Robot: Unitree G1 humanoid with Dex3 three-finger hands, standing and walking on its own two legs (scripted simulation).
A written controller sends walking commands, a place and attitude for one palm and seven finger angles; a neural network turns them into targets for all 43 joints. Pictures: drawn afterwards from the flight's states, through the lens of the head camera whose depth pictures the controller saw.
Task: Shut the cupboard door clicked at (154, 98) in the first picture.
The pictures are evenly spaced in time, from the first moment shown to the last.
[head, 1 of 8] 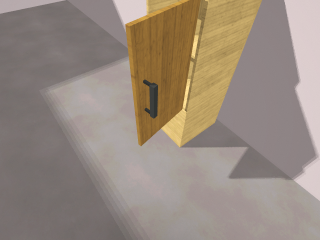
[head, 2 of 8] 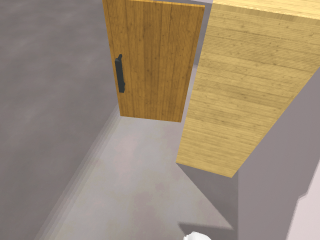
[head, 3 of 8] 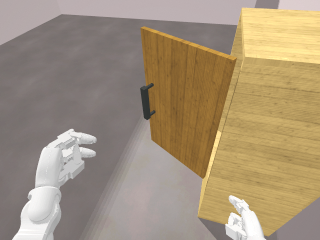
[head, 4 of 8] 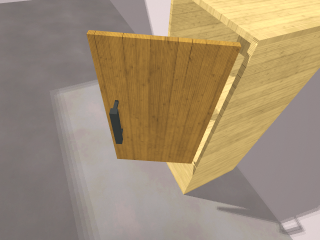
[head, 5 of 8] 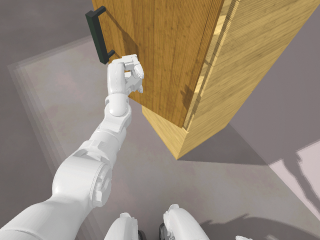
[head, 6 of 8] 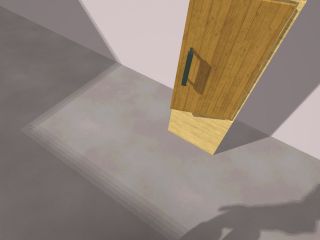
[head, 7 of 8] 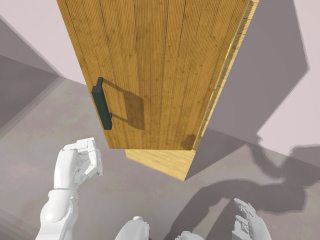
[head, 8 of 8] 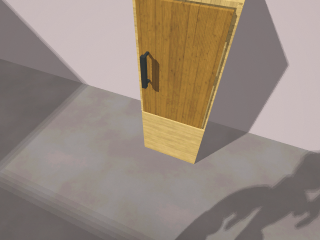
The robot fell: no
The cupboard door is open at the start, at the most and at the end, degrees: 100 100 0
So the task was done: yes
